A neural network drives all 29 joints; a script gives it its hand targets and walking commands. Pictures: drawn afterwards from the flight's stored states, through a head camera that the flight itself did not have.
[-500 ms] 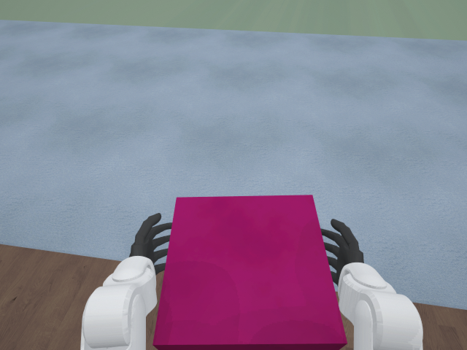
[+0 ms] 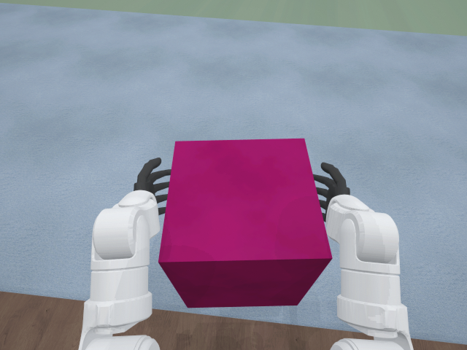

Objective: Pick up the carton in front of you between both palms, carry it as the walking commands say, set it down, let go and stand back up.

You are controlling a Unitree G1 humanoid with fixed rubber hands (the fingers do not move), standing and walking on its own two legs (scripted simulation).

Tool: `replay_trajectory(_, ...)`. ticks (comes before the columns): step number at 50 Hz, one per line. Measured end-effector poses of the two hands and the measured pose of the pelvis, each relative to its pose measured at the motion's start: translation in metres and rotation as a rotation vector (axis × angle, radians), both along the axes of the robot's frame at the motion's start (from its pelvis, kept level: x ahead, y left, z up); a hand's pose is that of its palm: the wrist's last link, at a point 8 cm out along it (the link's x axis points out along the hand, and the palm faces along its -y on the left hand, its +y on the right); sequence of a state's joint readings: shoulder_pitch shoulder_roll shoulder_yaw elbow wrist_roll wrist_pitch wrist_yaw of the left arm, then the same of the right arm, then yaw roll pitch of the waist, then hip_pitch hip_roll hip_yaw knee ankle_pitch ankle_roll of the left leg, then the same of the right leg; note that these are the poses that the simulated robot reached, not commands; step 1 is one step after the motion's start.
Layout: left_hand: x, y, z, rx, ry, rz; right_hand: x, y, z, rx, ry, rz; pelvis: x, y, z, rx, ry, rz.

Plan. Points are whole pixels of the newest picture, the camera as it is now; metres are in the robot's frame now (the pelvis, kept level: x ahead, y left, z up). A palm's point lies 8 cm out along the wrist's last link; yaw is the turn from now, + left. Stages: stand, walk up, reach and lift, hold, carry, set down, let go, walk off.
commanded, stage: carry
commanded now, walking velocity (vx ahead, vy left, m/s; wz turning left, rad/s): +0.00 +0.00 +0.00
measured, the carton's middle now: (241, 230) +0.33 +0.00 +0.04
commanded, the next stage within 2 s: none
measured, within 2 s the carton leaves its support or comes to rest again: neither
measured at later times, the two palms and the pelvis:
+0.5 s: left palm (176, 173) +0.38 +0.12 +0.12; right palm (355, 186) +0.38 -0.18 +0.12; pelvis +0.05 -0.02 +0.01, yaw +0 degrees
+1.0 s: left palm (171, 179) +0.37 +0.12 +0.13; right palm (355, 188) +0.37 -0.18 +0.12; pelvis +0.04 -0.03 +0.01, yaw +0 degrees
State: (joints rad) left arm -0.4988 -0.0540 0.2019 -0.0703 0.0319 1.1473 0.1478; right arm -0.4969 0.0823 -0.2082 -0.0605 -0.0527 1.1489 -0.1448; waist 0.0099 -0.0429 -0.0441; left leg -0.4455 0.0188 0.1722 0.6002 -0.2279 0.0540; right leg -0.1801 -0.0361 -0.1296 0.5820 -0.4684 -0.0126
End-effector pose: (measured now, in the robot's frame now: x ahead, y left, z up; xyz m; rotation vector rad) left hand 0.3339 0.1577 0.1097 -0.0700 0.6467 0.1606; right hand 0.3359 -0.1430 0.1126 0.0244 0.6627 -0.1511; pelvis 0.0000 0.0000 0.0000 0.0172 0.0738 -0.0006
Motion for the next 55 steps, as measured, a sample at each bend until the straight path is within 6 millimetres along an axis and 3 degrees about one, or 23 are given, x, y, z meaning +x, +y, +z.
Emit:
replay_trajectory(7, 0.038, -0.004, -0.002, -0.014, 0.010, 0.006, 0.033, -0.004, -0.008, 0.033, 0.009, -0.030, 0.019, 0.001, 0.008, -0.004, 0.033, -0.004)
replay_trajectory(20, 0.052, -0.029, 0.008, -0.020, -0.037, -0.001, 0.041, -0.029, 0.001, 0.067, -0.037, -0.071, 0.040, -0.012, 0.018, 0.004, 0.035, -0.013)
replay_trajectory(27, 0.049, -0.044, 0.014, -0.004, -0.040, 0.009, 0.042, -0.043, 0.003, 0.074, -0.041, -0.043, 0.049, -0.028, 0.012, -0.007, -0.001, -0.002)
replay_trajectory(35, 0.048, -0.042, 0.015, 0.005, -0.027, 0.016, 0.049, -0.041, 0.009, 0.046, -0.027, -0.010, 0.053, -0.036, 0.008, -0.003, -0.012, -0.002)
replay_trajectory(55, 0.028, -0.035, 0.020, -0.002, -0.015, 0.002, 0.023, -0.035, 0.014, 0.034, -0.016, -0.022, 0.034, -0.028, 0.007, -0.008, -0.037, -0.002)
